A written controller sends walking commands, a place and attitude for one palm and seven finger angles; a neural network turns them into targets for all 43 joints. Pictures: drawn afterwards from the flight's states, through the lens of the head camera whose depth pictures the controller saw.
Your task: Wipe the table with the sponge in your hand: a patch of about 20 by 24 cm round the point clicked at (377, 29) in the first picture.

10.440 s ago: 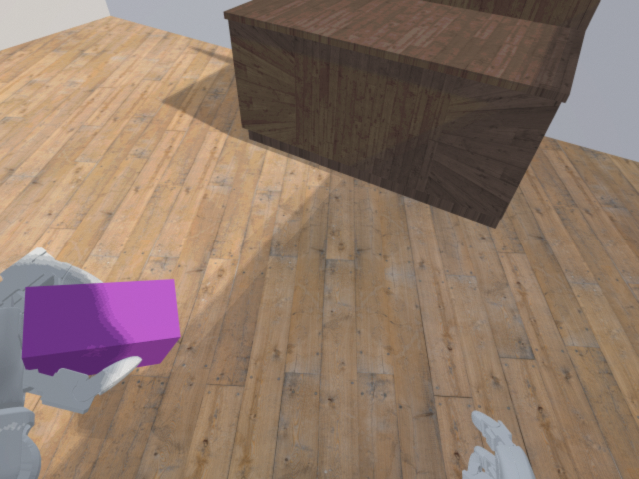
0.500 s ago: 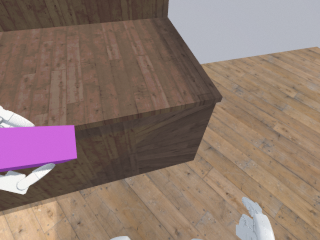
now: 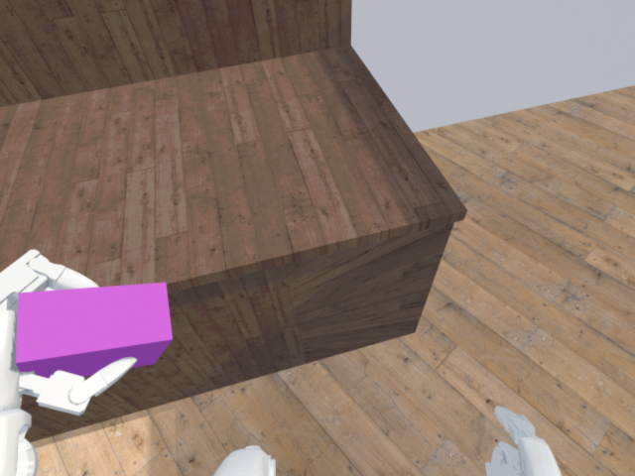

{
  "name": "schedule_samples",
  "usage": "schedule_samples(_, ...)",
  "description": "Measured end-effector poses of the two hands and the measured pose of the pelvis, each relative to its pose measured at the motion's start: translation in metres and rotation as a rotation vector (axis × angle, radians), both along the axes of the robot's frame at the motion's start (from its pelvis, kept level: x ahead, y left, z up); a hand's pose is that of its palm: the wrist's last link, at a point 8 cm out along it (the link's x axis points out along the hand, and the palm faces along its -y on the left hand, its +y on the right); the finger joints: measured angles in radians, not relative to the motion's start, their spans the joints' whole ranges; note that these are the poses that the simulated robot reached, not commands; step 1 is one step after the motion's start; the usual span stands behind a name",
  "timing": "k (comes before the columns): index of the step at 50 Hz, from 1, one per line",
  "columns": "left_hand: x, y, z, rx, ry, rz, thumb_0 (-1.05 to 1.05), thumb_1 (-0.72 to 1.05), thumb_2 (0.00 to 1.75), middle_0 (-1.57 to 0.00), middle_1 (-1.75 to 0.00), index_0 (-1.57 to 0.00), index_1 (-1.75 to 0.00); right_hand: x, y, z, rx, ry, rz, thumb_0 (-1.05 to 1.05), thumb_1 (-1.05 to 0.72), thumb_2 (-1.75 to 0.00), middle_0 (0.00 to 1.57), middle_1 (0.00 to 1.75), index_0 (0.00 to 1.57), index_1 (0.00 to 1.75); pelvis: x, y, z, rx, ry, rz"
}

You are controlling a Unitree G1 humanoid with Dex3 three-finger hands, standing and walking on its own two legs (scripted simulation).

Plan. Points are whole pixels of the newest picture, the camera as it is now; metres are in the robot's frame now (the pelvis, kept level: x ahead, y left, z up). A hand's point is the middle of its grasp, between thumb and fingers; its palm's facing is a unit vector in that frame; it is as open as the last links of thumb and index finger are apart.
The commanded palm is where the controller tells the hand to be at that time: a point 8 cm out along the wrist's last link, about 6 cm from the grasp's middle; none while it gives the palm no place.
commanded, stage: take the last steps up to it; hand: left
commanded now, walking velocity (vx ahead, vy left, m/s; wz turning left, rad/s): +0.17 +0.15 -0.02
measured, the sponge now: (118, 331) +0.23 +0.20 +0.13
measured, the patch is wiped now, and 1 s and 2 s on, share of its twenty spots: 0.00 0.00 0.00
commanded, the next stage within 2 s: come to a stop and stand still in 0.56 s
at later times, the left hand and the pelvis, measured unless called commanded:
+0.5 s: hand (27, 312) +0.24 +0.28 +0.16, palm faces +0.36 -0.80 -0.48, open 10.0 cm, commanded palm +0.18 +0.34 +0.17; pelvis +0.02 +0.06 -0.02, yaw -1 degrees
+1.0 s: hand out of the picture +0.27 +0.36 +0.15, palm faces +0.27 -0.91 -0.31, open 10.0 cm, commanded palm +0.20 +0.41 +0.17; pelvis +0.02 +0.14 -0.01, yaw -4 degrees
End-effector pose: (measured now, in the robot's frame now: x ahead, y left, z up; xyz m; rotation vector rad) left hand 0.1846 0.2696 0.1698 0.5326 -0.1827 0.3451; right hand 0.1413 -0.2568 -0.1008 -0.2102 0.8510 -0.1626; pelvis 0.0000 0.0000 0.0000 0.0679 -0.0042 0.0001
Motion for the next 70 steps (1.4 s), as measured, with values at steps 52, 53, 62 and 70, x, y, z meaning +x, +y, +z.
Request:
schedule_samples(52,0.047,0.147,0.002,-0.072,-0.217,-0.223,0.0,-0.48,1.0,-0.76,-1.36,-0.75,-1.35,0.016,0.175,0.05,-0.022,-0.179,0.029,0.01,-0.91,-0.9,0.2,0.29,0.2,0.29,0.011,0.147,-0.005,-0.105,-0.032,-0.076)
schedule_samples(53,0.042,0.152,0.009,-0.047,-0.229,-0.225,0.0,-0.48,1.0,-0.76,-1.36,-0.75,-1.35,0.015,0.183,0.051,-0.011,-0.178,0.043,0.01,-0.91,-0.9,0.2,0.3,0.2,0.29,0.009,0.149,-0.004,-0.112,-0.028,-0.079)
schedule_samples(62,0.009,0.189,0.023,0.013,-0.207,-0.101,0.0,-0.47,1.0,-0.76,-1.36,-0.76,-1.35,0.005,0.212,0.033,0.046,-0.171,0.095,0.01,-0.9,-0.9,0.21,0.3,0.2,0.3,-0.003,0.165,-0.007,-0.126,-0.005,-0.091)
schedule_samples(70,0.001,0.181,-0.01,-0.135,-0.119,-0.05,0.0,-0.47,1.0,-0.76,-1.36,-0.76,-1.35,-0.006,0.2,0.028,-0.007,-0.129,0.08,0.01,-0.91,-0.9,0.21,0.3,0.2,0.3,-0.006,0.165,-0.008,-0.116,-0.031,-0.05)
